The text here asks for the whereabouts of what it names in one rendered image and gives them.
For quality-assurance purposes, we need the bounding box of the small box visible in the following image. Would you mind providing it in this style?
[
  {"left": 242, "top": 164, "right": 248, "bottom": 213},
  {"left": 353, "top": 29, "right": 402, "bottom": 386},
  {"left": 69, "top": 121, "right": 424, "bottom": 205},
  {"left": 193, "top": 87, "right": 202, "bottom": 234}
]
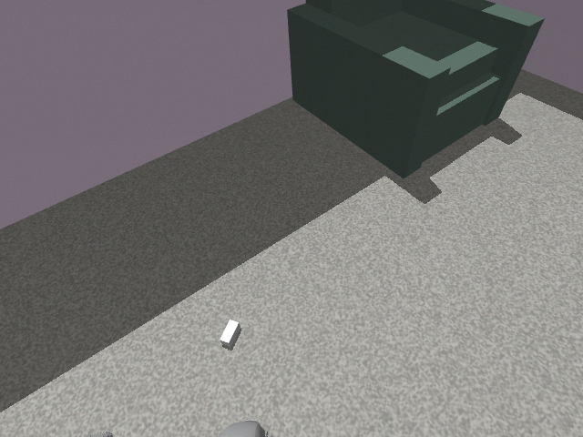
[{"left": 220, "top": 320, "right": 240, "bottom": 347}]

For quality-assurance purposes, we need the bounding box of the armchair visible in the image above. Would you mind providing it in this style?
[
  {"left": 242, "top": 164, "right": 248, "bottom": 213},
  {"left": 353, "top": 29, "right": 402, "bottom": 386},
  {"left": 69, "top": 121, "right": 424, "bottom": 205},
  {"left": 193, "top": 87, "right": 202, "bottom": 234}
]
[{"left": 287, "top": 0, "right": 545, "bottom": 178}]

